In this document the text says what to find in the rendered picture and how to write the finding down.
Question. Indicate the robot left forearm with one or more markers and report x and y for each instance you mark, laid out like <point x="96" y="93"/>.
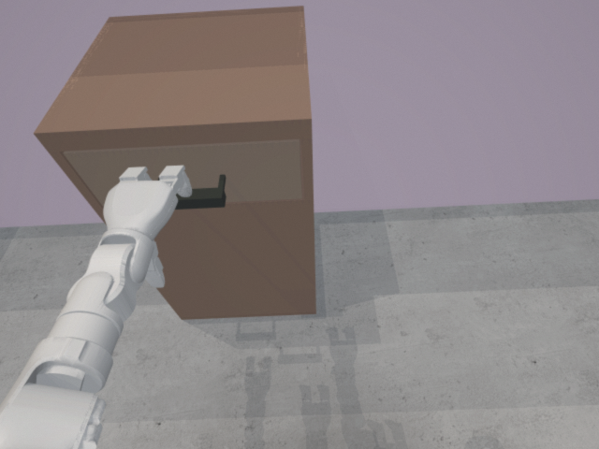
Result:
<point x="77" y="353"/>

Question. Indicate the cabinet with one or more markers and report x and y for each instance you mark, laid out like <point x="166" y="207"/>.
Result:
<point x="201" y="78"/>

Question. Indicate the robot left hand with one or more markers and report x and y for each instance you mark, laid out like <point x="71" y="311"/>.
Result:
<point x="139" y="203"/>

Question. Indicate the robot left upper arm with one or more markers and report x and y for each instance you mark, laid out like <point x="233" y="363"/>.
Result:
<point x="49" y="417"/>

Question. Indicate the handle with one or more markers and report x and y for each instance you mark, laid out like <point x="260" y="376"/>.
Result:
<point x="204" y="197"/>

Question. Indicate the drawer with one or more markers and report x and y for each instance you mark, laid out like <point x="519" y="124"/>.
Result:
<point x="255" y="170"/>

